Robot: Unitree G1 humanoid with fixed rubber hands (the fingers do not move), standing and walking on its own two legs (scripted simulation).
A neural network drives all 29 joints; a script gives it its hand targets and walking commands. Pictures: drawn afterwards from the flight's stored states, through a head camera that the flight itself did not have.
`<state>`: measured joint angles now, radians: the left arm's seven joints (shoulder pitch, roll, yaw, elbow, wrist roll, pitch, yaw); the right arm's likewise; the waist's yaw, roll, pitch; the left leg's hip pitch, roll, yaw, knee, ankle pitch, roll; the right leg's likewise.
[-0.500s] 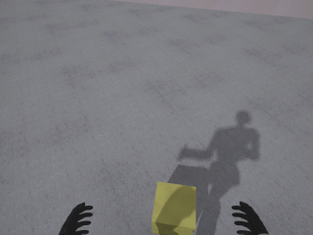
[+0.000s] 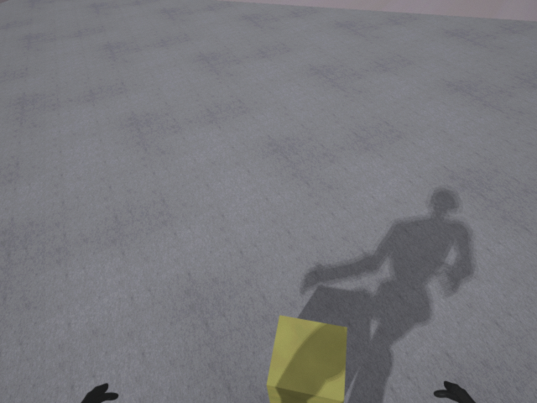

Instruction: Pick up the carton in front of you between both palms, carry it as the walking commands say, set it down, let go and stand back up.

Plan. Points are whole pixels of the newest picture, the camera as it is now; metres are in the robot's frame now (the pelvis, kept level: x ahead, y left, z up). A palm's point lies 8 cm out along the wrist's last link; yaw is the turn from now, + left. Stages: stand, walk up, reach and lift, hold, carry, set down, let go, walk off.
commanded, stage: stand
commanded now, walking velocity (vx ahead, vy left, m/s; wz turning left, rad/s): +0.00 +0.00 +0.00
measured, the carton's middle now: (307, 367) +0.36 -0.08 -0.64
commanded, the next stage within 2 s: none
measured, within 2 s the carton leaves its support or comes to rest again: neither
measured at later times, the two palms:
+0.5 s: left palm out of the picture +0.09 +0.30 -0.08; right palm out of the picture +0.08 -0.30 -0.10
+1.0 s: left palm out of the picture +0.07 +0.31 -0.09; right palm out of the picture +0.06 -0.31 -0.10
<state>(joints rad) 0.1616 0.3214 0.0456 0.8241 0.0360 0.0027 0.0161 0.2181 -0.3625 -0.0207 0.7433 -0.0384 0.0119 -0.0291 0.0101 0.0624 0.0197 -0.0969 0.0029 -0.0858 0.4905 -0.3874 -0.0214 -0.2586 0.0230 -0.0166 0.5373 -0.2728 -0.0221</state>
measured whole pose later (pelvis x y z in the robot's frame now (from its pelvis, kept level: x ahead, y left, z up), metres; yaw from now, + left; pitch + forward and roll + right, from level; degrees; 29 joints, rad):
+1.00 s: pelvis -0.02 +0.00 +0.01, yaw +0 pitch -3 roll +0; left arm 0.11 0.37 0.03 1.02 0.01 -0.01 0.00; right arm 0.20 -0.39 0.00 0.94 -0.02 -0.01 -0.02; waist 0.01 0.03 0.04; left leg -0.04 0.00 -0.09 0.38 -0.29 -0.02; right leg -0.19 0.02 -0.02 0.42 -0.18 -0.02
